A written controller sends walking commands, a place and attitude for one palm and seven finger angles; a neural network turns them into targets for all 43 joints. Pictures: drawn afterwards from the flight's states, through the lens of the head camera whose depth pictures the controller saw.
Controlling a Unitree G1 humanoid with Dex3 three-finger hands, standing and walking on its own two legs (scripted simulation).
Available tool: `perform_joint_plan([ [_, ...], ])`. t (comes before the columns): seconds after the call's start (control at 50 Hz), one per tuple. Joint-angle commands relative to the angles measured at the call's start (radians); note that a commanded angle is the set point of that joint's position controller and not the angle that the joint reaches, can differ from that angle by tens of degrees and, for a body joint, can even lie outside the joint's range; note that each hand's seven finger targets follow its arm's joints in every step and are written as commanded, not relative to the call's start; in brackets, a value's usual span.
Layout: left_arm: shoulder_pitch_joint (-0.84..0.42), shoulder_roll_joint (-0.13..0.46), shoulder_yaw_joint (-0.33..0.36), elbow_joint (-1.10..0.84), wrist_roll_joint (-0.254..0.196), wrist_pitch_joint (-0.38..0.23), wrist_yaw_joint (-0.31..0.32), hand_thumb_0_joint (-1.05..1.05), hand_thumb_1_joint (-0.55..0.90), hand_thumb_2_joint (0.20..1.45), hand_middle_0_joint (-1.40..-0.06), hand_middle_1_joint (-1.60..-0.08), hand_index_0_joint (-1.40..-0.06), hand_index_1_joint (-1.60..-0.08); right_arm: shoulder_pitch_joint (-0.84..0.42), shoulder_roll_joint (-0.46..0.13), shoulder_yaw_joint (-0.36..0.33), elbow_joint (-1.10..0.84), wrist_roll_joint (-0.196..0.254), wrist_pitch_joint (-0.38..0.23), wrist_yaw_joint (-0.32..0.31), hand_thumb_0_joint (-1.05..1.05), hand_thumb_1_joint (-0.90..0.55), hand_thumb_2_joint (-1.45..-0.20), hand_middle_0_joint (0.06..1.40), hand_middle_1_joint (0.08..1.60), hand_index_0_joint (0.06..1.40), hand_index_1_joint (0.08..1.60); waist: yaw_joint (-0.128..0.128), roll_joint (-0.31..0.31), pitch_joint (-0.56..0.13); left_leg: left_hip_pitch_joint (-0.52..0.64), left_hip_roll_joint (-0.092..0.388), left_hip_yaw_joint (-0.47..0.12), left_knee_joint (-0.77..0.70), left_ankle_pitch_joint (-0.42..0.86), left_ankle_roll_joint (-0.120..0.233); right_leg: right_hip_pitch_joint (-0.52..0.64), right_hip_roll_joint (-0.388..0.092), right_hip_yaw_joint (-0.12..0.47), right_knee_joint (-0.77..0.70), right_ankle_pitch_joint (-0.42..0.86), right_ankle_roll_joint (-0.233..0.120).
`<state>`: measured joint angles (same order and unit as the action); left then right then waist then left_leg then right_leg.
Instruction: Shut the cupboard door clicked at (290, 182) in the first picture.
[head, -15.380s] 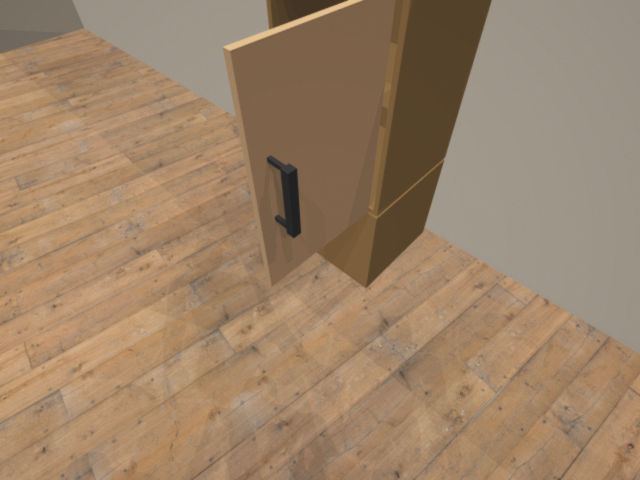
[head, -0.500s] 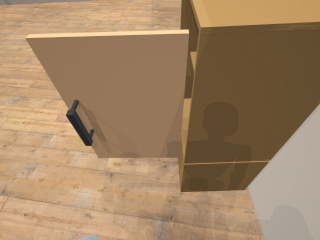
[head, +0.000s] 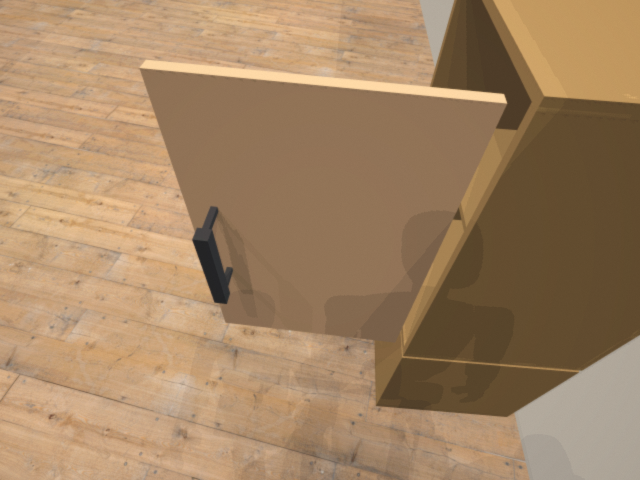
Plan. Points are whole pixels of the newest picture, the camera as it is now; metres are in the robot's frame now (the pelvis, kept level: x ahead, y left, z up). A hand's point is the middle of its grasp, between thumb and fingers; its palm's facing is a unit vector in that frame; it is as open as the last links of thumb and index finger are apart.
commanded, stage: come to a stop and stand still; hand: left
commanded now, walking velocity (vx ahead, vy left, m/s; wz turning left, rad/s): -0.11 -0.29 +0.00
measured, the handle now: (217, 258) +0.42 +0.21 -0.03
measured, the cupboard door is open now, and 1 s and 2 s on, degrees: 88 88 88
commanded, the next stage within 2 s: none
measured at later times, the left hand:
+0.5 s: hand out of the picture +0.04 +0.19 -0.16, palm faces -0.02 -0.97 -0.24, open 7.3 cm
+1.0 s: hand out of the picture -0.02 +0.21 -0.17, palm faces -0.01 -0.99 -0.17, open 7.4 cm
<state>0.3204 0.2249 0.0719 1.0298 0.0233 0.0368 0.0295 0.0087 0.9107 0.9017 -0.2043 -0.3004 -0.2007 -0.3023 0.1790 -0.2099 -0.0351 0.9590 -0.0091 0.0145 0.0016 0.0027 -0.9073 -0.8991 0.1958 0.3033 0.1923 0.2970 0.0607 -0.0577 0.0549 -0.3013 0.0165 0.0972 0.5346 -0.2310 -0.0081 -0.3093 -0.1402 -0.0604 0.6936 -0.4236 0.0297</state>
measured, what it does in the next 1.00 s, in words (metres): steps on the spot: right foot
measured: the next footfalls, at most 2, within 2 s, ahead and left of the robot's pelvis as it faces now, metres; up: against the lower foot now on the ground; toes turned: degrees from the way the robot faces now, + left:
right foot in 0.30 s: +0.02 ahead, -0.09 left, +0.00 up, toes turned -4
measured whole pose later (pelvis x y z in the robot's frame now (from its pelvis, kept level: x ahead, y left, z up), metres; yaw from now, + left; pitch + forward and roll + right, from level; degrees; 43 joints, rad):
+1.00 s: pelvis -0.02 +0.04 +0.01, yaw -1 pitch +0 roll -1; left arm 0.33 0.17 -0.01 1.03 0.01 0.00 0.04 0.01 0.91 0.90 -0.20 -0.30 -0.20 -0.30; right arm 0.32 -0.14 0.02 1.05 -0.01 0.00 -0.01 0.00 -0.90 -0.90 0.20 0.30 0.20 0.30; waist -0.01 -0.03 0.02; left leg -0.28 0.00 0.11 0.48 -0.20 0.05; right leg -0.19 -0.03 -0.05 0.47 -0.27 0.01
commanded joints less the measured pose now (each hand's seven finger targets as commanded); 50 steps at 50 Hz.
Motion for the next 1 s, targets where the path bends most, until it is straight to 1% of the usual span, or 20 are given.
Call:
perform_joint_plan([
  [0.0, 0.006, 0.001, -0.014, -0.08, 0.002, -0.003, 0.019, 0.0, 0.9, 0.9, -0.2, -0.3, -0.2, -0.3, 0.129, -0.138, -0.018, -0.03, -0.022, -0.011, -0.024, 0.0, -0.9, -0.9, 0.2, 0.3, 0.2, 0.3, -0.062, 0.209, -0.07, 0.061, 0.355, -0.31, -0.259, 0.405, 0.222, -0.149, 0.065, 0.055, 0.394, -0.182, -0.041],
  [0.04, 0.034, 0.014, -0.013, -0.034, 0.003, -0.009, 0.011, 0.0, 0.9, 0.9, -0.2, -0.3, -0.2, -0.3, 0.04, -0.086, -0.001, -0.031, -0.02, -0.022, -0.03, 0.0, -0.9, -0.9, 0.2, 0.3, 0.2, 0.3, -0.032, 0.219, -0.063, 0.045, 0.275, -0.215, -0.241, 0.41, 0.183, -0.121, 0.06, 0.08, 0.396, -0.049, -0.032],
  [0.08, 0.059, 0.003, -0.025, -0.015, -0.004, -0.014, 0.006, 0.0, 0.9, 0.9, -0.2, -0.3, -0.2, -0.3, 0.03, -0.074, 0.006, -0.023, -0.016, -0.034, -0.037, 0.0, -0.9, -0.9, 0.2, 0.3, 0.2, 0.3, -0.026, 0.211, -0.086, 0.104, 0.242, -0.16, -0.215, 0.542, 0.173, -0.085, 0.072, 0.068, 0.3, -0.01, -0.015],
  [0.14, 0.018, 0.005, -0.033, -0.024, -0.01, -0.015, 0.004, 0.0, 0.9, 0.9, -0.2, -0.3, -0.2, -0.3, 0.062, -0.082, -0.003, 0.005, -0.017, -0.03, -0.045, 0.0, -0.9, -0.9, 0.2, 0.3, 0.2, 0.3, -0.055, 0.205, -0.101, 0.198, 0.27, -0.179, -0.187, 0.659, 0.182, -0.051, 0.081, 0.042, 0.111, -0.048, -0.006],
  [0.18, -0.006, 0.005, -0.031, -0.034, -0.011, -0.015, 0.004, 0.0, 0.9, 0.9, -0.2, -0.3, -0.2, -0.3, 0.085, -0.096, -0.015, 0.019, -0.017, -0.022, -0.047, 0.0, -0.9, -0.9, 0.2, 0.3, 0.2, 0.3, -0.073, 0.201, -0.103, 0.221, 0.283, -0.2, -0.175, 0.662, 0.188, -0.021, 0.09, 0.032, 0.011, -0.046, -0.01],
  [0.2, -0.004, 0.012, -0.03, -0.035, -0.009, -0.019, 0.003, 0.0, 0.9, 0.9, -0.2, -0.3, -0.2, -0.3, 0.082, -0.097, -0.016, 0.024, -0.017, -0.019, -0.048, 0.0, -0.9, -0.9, 0.2, 0.3, 0.2, 0.3, -0.069, 0.163, -0.075, 0.202, 0.283, -0.207, -0.163, 0.655, 0.183, 0.001, 0.095, 0.026, -0.054, -0.012, -0.016],
  [0.26, 0.042, 0.021, -0.023, -0.03, -0.001, -0.028, 0.004, 0.0, 0.9, 0.9, -0.2, -0.3, -0.2, -0.3, 0.075, -0.095, -0.027, 0.025, -0.006, -0.015, -0.044, 0.0, -0.9, -0.9, 0.2, 0.3, 0.2, 0.3, -0.048, 0.115, -0.108, 0.146, 0.211, -0.168, -0.093, 0.468, 0.112, 0.128, 0.089, 0.042, -0.271, 0.259, -0.026],
  [0.3, 0.034, 0.065, -0.019, -0.034, 0.003, -0.039, 0.009, 0.0, 0.9, 0.9, -0.2, -0.3, -0.2, -0.3, 0.068, -0.029, -0.017, 0.02, 0.001, -0.015, -0.039, 0.0, -0.9, -0.9, 0.2, 0.3, 0.2, 0.3, -0.059, -0.011, -0.094, 0.049, 0.102, -0.072, -0.036, 0.193, 0.036, 0.175, -0.033, 0.162, -0.278, 0.578, -0.079],
  [0.32, 0.025, 0.078, -0.023, -0.037, -0.002, -0.042, 0.006, 0.0, 0.9, 0.9, -0.2, -0.3, -0.2, -0.3, 0.066, -0.014, -0.012, 0.018, 0.003, -0.013, -0.034, 0.0, -0.9, -0.9, 0.2, 0.3, 0.2, 0.3, -0.066, -0.016, -0.095, 0.054, 0.067, -0.05, -0.038, 0.078, 0.018, 0.147, -0.086, 0.176, -0.272, 0.643, -0.111],
  [0.34, 0.002, 0.075, -0.024, -0.041, -0.002, -0.046, 0.008, 0.0, 0.9, 0.9, -0.2, -0.3, -0.2, -0.3, 0.061, 0.003, -0.009, 0.028, -0.002, -0.003, -0.034, 0.0, -0.9, -0.9, 0.2, 0.3, 0.2, 0.3, -0.071, -0.095, -0.095, 0.06, 0.046, -0.041, -0.031, 0.009, 0.005, 0.126, -0.083, 0.194, -0.288, 0.616, -0.13],
  [0.36, -0.023, 0.06, -0.028, -0.043, -0.005, -0.048, 0.01, 0.0, 0.9, 0.9, -0.2, -0.3, -0.2, -0.3, 0.058, 0.003, -0.006, 0.036, -0.004, 0.001, -0.033, 0.0, -0.9, -0.9, 0.2, 0.3, 0.2, 0.3, -0.075, -0.102, -0.076, 0.083, 0.044, -0.047, -0.04, -0.007, 0.001, 0.086, -0.076, 0.193, -0.308, 0.549, -0.142],
  [0.38, 0.034, 0.058, -0.035, -0.057, 0.012, -0.054, 0.043, 0.0, 0.9, 0.9, -0.2, -0.3, -0.2, -0.3, 0.022, -0.092, -0.027, -0.025, -0.005, -0.018, -0.025, 0.0, -0.9, -0.9, 0.2, 0.3, 0.2, 0.3, -0.059, -0.021, -0.077, 0.08, 0.066, -0.011, 0.075, 0.004, -0.007, 0.101, -0.055, 0.257, -0.275, 0.807, -0.084],
  [0.4, -0.007, 0.106, -0.026, -0.08, 0.004, -0.061, 0.048, 0.0, 0.9, 0.9, -0.2, -0.3, -0.2, -0.3, 0.048, -0.054, -0.006, -0.039, -0.007, -0.016, -0.025, 0.0, -0.9, -0.9, 0.2, 0.3, 0.2, 0.3, -0.094, 0.004, -0.113, 0.042, 0.048, -0.026, 0.033, -0.028, -0.009, 0.189, -0.1, 0.223, -0.257, 0.914, -0.083],
  [0.42, -0.008, 0.094, -0.041, -0.088, -0.007, -0.07, 0.04, 0.0, 0.9, 0.9, -0.2, -0.3, -0.2, -0.3, 0.078, -0.007, 0.003, -0.017, -0.007, -0.02, -0.021, 0.0, -0.9, -0.9, 0.2, 0.3, 0.2, 0.3, -0.084, -0.009, -0.148, 0.07, 0.042, -0.035, -0.001, -0.04, 0.013, 0.186, -0.08, 0.204, -0.242, 0.82, -0.085],
  [0.46, -0.026, 0.074, -0.045, -0.101, -0.01, -0.071, 0.034, 0.0, 0.9, 0.9, -0.2, -0.3, -0.2, -0.3, 0.093, -0.034, 0.0, -0.017, -0.005, -0.017, -0.018, 0.0, -0.9, -0.9, 0.2, 0.3, 0.2, 0.3, -0.091, -0.083, -0.104, 0.077, 0.051, -0.056, -0.011, 0.001, 0.018, 0.134, -0.033, 0.168, -0.277, 0.564, -0.103],
  [0.5, -0.046, 0.073, -0.051, -0.107, -0.008, -0.063, 0.027, 0.0, 0.9, 0.9, -0.2, -0.3, -0.2, -0.3, 0.098, -0.037, 0.004, -0.006, -0.009, -0.016, -0.014, 0.0, -0.9, -0.9, 0.2, 0.3, 0.2, 0.3, -0.089, 0.006, -0.001, 0.09, 0.061, -0.059, -0.05, 0.013, 0.022, 0.018, -0.007, 0.158, -0.33, 0.272, -0.109],
  [0.54, -0.037, 0.071, -0.053, -0.111, -0.008, -0.056, 0.021, 0.0, 0.9, 0.9, -0.2, -0.3, -0.2, -0.3, 0.107, -0.051, 0.006, -0.008, -0.014, -0.013, -0.009, 0.0, -0.9, -0.9, 0.2, 0.3, 0.2, 0.3, -0.085, 0.045, 0.091, 0.041, 0.072, -0.089, -0.082, -0.055, 0.028, -0.053, 0.024, 0.156, -0.365, 0.023, -0.106],
  [0.58, -0.025, 0.078, -0.052, -0.109, -0.005, -0.052, 0.017, 0.0, 0.9, 0.9, -0.2, -0.3, -0.2, -0.3, 0.123, -0.063, 0.006, -0.005, -0.018, -0.01, -0.006, 0.0, -0.9, -0.9, 0.2, 0.3, 0.2, 0.3, -0.083, 0.057, 0.129, -0.005, 0.067, -0.102, -0.108, -0.13, 0.031, -0.079, 0.036, 0.161, -0.378, -0.088, -0.108],
  [0.76, 0.015, 0.058, -0.06, -0.095, -0.011, -0.053, 0.009, 0.0, 0.9, 0.9, -0.2, -0.3, -0.2, -0.3, 0.167, -0.067, 0.018, 0.012, -0.015, -0.026, -0.01, 0.0, -0.9, -0.9, 0.2, 0.3, 0.2, 0.3, -0.072, 0.076, -0.005, 0.001, 0.081, -0.141, -0.17, -0.145, 0.043, 0.032, 0.048, 0.131, -0.331, -0.003, -0.092],
  [0.98, 0.072, 0.023, -0.078, -0.03, -0.01, -0.061, 0.011, 0.0, 0.9, 0.9, -0.2, -0.3, -0.2, -0.3, 0.167, -0.06, 0.024, 0.059, -0.004, -0.041, -0.014, 0.0, -0.9, -0.9, 0.2, 0.3, 0.2, 0.3, -0.063, 0.077, -0.009, 0.04, 0.101, -0.159, -0.215, -0.084, 0.058, 0.074, 0.05, 0.096, -0.317, 0.165, -0.069],
])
